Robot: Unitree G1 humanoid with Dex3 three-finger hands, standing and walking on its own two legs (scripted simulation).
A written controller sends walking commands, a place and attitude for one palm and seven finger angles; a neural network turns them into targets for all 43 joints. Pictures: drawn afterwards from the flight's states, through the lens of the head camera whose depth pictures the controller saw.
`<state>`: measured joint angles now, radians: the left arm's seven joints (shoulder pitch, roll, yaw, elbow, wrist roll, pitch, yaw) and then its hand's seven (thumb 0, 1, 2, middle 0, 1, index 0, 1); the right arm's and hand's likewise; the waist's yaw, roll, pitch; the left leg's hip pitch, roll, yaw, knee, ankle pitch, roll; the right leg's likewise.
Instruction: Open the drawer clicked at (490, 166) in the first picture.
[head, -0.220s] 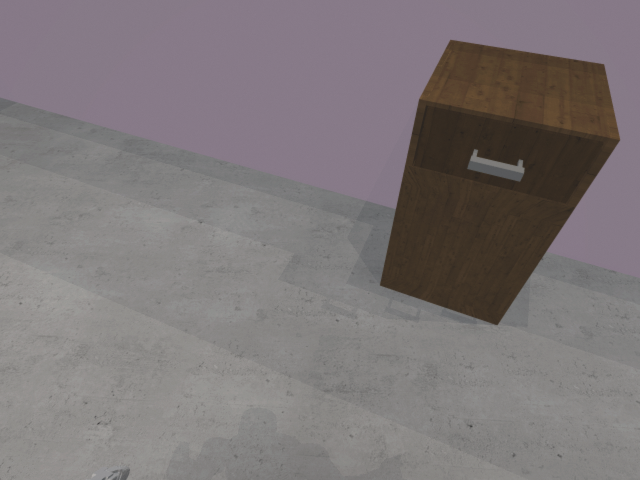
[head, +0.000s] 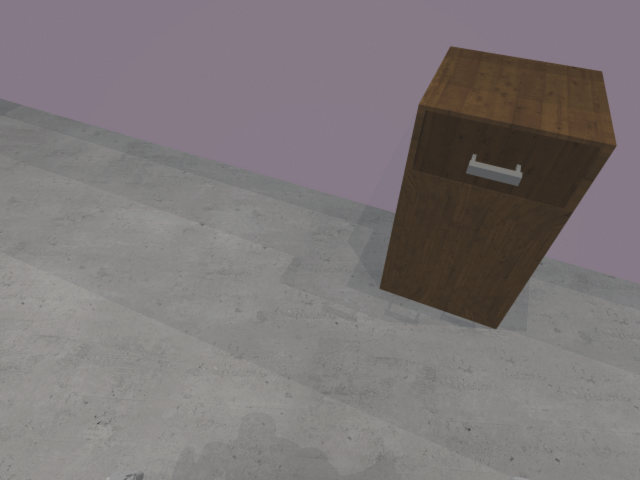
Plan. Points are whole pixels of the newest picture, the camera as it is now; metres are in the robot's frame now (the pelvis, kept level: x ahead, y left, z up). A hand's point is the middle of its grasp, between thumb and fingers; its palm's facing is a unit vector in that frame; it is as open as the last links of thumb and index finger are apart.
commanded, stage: stand and wait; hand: left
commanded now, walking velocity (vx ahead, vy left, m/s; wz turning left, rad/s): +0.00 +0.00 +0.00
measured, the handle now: (494, 167) +0.87 -0.39 -0.09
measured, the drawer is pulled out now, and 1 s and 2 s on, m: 0.00 0.00 0.00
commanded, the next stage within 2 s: look at it before walking up in 0.60 s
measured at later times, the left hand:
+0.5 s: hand out of the picture +0.05 +0.24 -0.15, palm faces -0.02 -0.94 -0.34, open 7.4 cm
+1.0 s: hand out of the picture +0.07 +0.24 -0.15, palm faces -0.02 -0.94 -0.33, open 7.4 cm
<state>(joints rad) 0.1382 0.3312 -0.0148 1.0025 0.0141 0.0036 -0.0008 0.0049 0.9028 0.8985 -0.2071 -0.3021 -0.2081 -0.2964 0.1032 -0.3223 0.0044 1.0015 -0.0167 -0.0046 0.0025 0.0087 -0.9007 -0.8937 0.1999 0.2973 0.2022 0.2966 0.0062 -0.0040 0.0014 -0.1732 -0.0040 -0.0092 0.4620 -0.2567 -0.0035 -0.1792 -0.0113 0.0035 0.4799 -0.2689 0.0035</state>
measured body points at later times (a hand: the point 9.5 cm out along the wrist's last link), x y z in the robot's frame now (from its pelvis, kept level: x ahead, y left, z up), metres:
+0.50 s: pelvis -0.01 -0.01 +0.00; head -0.01 -0.01 +0.45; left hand +0.05 +0.29 -0.13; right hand +0.06 -0.30 -0.13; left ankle +0.00 +0.12 -0.74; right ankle -0.01 -0.12 -0.74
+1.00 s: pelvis +0.00 -0.01 +0.01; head +0.00 -0.01 +0.46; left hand +0.07 +0.29 -0.13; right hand +0.08 -0.30 -0.13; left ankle +0.00 +0.12 -0.74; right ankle -0.01 -0.12 -0.74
